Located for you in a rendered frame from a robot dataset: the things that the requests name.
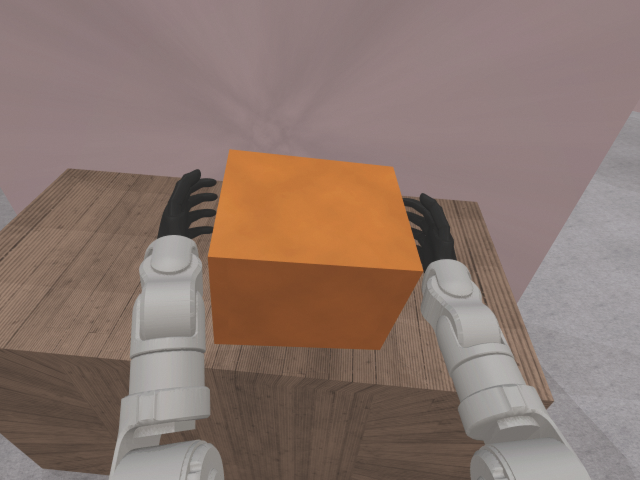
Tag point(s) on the right robot forearm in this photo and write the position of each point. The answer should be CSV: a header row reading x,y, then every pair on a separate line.
x,y
496,405

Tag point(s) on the carton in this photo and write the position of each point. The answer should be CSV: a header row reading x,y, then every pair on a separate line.
x,y
309,252

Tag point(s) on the left robot forearm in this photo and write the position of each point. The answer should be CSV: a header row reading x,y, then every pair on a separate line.
x,y
167,391

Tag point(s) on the robot left upper arm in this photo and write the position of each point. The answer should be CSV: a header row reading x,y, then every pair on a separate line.
x,y
189,460

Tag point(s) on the pedestal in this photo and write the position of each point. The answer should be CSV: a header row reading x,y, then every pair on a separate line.
x,y
69,278

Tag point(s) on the robot left hand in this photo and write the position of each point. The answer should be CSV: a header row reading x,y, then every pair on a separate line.
x,y
176,217

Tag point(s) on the robot right hand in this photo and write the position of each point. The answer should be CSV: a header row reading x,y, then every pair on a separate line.
x,y
435,238

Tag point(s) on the robot right upper arm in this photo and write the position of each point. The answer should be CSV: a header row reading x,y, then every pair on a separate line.
x,y
532,459

